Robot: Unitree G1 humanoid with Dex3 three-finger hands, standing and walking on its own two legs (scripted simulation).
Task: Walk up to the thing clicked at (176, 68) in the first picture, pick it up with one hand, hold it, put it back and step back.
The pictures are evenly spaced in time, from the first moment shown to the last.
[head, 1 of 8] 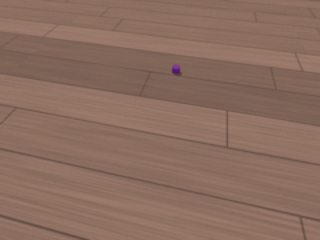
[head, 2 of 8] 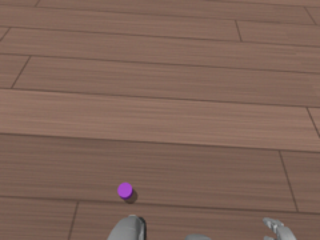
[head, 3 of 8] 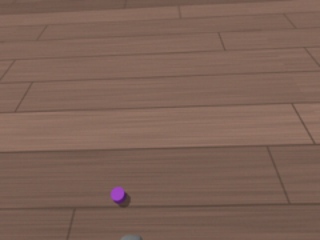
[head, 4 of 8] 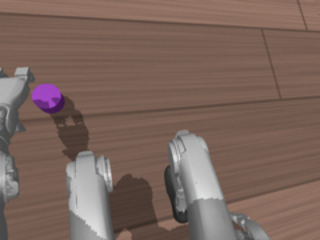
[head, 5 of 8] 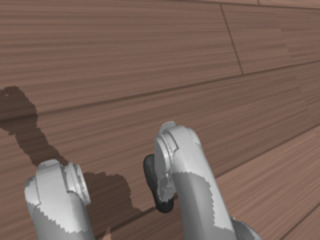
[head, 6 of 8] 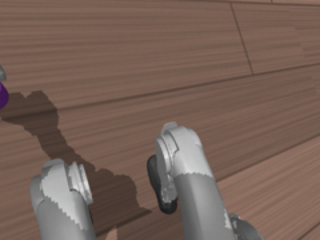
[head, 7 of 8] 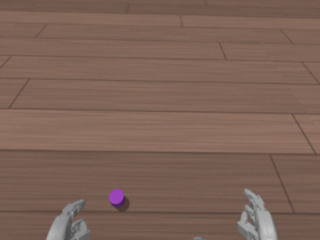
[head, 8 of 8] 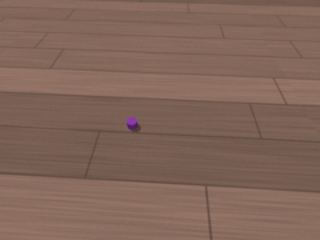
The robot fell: no
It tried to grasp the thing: yes
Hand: left
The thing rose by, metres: 0.69
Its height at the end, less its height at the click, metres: +0.00
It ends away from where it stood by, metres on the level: 0.01
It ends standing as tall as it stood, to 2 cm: yes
